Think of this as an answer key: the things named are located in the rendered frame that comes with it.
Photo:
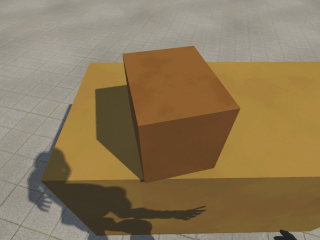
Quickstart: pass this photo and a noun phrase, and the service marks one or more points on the right robot hand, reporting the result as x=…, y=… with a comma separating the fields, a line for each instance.
x=286, y=236

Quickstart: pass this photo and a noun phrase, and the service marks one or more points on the pedestal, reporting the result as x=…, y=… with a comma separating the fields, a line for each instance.
x=266, y=179

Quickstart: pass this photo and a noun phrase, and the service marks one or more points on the carton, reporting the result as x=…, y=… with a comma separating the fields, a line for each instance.
x=181, y=112

